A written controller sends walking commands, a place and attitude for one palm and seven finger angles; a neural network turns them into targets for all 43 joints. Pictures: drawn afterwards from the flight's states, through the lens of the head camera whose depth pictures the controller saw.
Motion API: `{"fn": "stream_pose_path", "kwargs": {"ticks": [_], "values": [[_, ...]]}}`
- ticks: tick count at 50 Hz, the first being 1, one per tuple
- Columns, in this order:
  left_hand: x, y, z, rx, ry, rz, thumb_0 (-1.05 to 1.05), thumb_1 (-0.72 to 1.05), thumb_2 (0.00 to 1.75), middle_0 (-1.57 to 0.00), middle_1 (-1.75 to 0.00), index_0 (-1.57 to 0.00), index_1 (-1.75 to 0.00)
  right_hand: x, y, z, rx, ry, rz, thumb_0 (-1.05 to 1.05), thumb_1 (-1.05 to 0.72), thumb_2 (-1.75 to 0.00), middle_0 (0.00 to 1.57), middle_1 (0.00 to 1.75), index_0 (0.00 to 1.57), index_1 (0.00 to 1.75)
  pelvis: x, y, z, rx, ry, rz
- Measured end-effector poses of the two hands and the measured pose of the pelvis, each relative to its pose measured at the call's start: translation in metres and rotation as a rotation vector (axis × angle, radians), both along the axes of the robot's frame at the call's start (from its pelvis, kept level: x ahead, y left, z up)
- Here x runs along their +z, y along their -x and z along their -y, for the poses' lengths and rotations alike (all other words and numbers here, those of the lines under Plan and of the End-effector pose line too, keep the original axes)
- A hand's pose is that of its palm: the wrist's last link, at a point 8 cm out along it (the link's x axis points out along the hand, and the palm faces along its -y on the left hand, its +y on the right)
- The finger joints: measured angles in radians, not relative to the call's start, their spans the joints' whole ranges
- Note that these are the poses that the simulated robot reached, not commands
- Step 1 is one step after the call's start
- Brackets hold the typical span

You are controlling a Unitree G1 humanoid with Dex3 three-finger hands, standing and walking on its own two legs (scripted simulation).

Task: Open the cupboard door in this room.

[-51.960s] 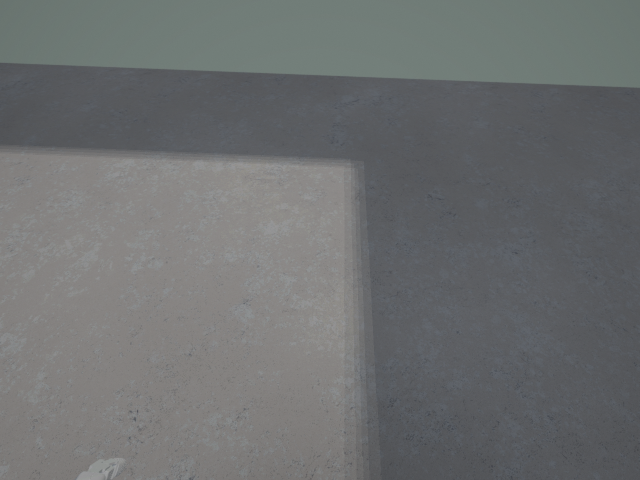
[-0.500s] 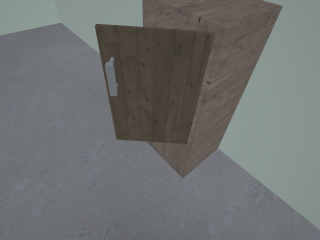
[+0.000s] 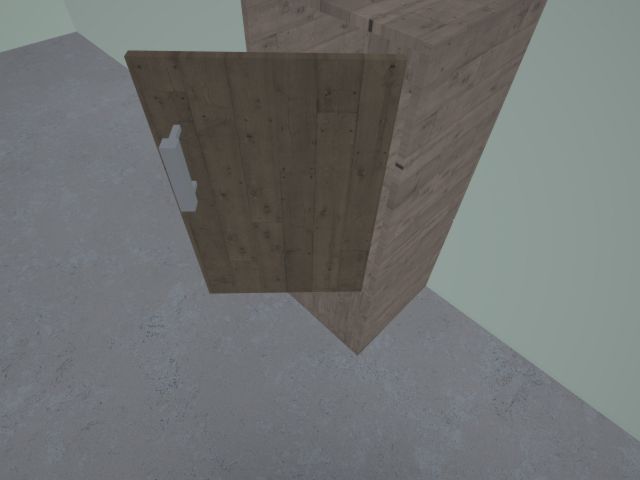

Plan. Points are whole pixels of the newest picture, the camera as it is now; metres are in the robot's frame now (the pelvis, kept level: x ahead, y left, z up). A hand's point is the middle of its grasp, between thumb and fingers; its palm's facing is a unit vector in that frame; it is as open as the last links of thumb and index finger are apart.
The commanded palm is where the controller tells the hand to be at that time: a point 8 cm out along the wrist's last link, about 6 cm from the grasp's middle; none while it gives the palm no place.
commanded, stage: come to a stop and stand still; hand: left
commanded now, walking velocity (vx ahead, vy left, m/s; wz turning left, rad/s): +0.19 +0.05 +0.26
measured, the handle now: (182, 168) +0.55 +0.25 +0.06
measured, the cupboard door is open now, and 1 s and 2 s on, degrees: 47 47 47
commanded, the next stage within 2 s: look again from close up in 1.22 s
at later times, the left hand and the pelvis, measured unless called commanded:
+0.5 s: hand out of the picture +0.06 +0.20 -0.18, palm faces +0.09 -0.98 -0.19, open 7.3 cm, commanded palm none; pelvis +0.04 +0.02 +0.00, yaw +1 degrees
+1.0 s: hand out of the picture -0.01 +0.15 -0.17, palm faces +0.08 -0.99 -0.15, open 7.3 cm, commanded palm none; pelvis -0.01 -0.01 +0.01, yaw +2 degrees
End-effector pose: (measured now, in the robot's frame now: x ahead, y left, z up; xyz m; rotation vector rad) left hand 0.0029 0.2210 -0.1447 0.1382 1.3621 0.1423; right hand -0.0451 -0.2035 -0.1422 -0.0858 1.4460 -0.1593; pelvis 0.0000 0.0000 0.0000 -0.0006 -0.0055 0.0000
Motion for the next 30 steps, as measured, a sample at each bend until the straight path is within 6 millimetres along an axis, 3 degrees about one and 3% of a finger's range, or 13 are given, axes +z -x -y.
{"fn": "stream_pose_path", "kwargs": {"ticks": [3,5,12,15,19,25,30], "values": [[-0.002,-0.027,-0.007,0.026,-0.036,0.086,0.03,0.95,0.89,-0.2,-0.3,-0.2,-0.3,-0.01,-0.001,0.002,0.013,-0.024,-0.061,0.01,-0.91,-0.9,0.2,0.3,0.2,0.3,-0.009,-0.013,0.005,0.028,-0.002,0.005],[0.001,-0.035,-0.01,0.058,-0.046,0.118,0.02,0.95,0.89,-0.2,-0.3,-0.2,-0.3,-0.01,-0.014,0.004,0.041,-0.026,-0.088,0.01,-0.91,-0.9,0.2,0.3,0.2,0.3,-0.008,-0.02,0.005,0.05,0.009,0.008],[-0.004,-0.036,-0.009,0.082,0.003,0.034,0.01,0.93,0.9,-0.2,-0.3,-0.2,-0.3,0.004,-0.1,0.005,0.081,0.045,0.055,0.02,-0.93,-0.9,0.2,0.3,0.2,0.3,0.0,-0.045,-0.011,0.048,0.004,0.01],[-0.018,-0.038,-0.012,0.089,0.036,-0.005,0.0,0.92,0.9,-0.2,-0.3,-0.2,-0.3,0.003,-0.128,0.006,0.086,0.089,0.117,0.02,-0.94,-0.9,0.2,0.3,0.2,0.3,-0.008,-0.053,-0.022,0.039,0.016,0.018],[-0.018,-0.042,-0.016,0.087,0.039,-0.025,0.0,0.92,0.89,-0.2,-0.3,-0.2,-0.3,0.011,-0.155,-0.001,0.107,0.104,0.18,0.02,-0.94,-0.9,0.2,0.3,0.2,0.3,-0.005,-0.053,-0.025,0.031,0.001,0.01],[-0.004,-0.047,-0.024,0.064,-0.007,0.005,0.01,0.92,0.89,-0.2,-0.3,-0.2,-0.3,0.014,-0.173,-0.003,0.113,0.075,0.255,0.01,-0.92,-0.9,0.2,0.3,0.2,0.3,0.001,-0.036,-0.019,0.021,0.007,-0.008],[0.004,-0.044,-0.019,0.049,-0.059,0.072,0.0,0.92,0.9,-0.2,-0.3,-0.2,-0.3,0.001,-0.162,0.009,0.101,0.032,0.278,0.01,-0.91,-0.9,0.2,0.3,0.21,0.3,-0.005,-0.02,-0.004,0.023,-0.013,-0.013]]}}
